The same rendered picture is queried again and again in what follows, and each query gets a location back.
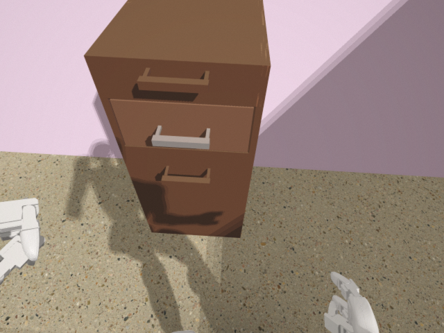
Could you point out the right robot hand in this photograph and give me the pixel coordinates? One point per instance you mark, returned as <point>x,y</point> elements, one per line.
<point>357,315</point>

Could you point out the handle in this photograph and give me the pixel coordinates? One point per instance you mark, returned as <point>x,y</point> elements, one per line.
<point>165,84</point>
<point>181,142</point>
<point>186,181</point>

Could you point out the cabinet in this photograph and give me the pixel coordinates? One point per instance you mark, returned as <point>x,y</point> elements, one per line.
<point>223,41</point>

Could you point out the left robot hand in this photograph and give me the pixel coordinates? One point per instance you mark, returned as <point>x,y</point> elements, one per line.
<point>18,222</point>

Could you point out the drawer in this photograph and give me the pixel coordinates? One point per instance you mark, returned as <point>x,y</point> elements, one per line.
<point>229,125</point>

